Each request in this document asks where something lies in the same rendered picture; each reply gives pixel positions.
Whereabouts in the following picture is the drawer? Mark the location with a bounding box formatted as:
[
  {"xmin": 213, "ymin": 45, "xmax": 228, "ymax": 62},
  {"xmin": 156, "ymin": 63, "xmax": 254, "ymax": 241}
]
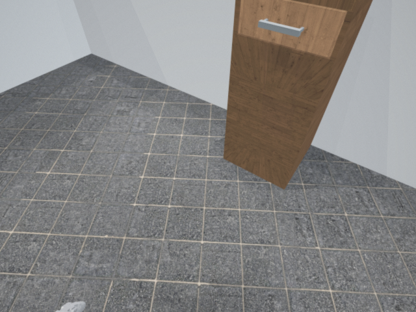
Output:
[{"xmin": 238, "ymin": 0, "xmax": 348, "ymax": 58}]

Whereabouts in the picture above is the cabinet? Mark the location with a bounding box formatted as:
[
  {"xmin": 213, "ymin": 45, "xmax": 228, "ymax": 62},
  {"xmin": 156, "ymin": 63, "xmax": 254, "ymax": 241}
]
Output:
[{"xmin": 224, "ymin": 0, "xmax": 372, "ymax": 190}]

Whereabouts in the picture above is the handle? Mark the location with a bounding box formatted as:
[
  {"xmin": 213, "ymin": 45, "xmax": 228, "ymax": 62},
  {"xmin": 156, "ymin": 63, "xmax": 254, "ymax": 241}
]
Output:
[{"xmin": 258, "ymin": 19, "xmax": 304, "ymax": 37}]

